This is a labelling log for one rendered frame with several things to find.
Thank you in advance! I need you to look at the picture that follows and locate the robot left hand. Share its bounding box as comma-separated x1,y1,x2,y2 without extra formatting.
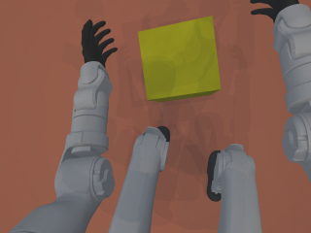
81,19,118,68

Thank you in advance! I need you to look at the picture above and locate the robot foot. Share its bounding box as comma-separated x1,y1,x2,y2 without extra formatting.
206,150,222,202
157,126,170,172

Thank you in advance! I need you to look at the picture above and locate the left robot foot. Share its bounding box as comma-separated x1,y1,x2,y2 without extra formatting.
157,126,170,172

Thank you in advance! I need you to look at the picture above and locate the left robot upper arm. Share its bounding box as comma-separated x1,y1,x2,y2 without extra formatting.
9,155,115,233

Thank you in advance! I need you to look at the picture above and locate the robot right hand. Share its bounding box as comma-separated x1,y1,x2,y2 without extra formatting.
250,0,299,23

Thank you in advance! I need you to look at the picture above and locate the right robot foot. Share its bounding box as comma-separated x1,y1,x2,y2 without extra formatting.
206,150,222,202

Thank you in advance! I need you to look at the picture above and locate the right robot upper arm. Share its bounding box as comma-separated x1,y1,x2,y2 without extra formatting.
282,113,311,183

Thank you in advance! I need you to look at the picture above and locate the robot left forearm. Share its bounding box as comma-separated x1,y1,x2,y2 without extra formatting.
54,61,113,193

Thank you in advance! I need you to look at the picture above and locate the robot right forearm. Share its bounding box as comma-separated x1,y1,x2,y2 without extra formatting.
273,4,311,115

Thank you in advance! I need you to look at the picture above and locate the carton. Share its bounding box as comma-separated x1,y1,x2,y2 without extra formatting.
138,16,221,102

